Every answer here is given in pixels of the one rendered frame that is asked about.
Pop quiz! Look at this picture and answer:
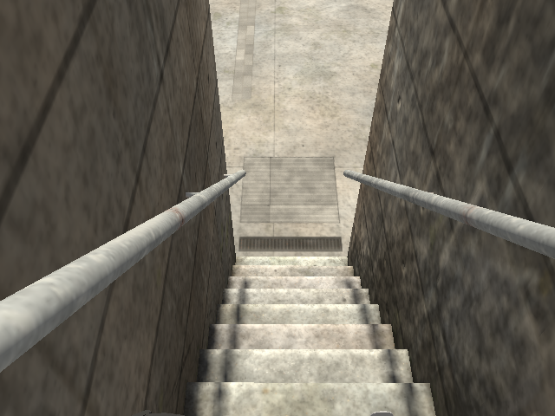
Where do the stairs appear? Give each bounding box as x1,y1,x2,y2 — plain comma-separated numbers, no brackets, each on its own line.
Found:
183,257,436,416

